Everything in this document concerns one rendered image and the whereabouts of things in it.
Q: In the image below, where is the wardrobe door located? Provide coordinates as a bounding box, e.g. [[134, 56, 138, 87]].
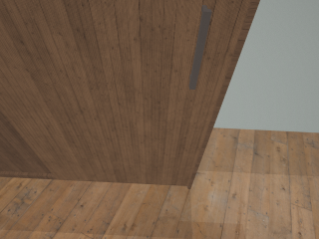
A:
[[0, 0, 251, 186], [0, 111, 52, 173]]

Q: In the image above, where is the handle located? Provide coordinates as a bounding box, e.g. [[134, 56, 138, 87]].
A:
[[189, 5, 212, 90]]

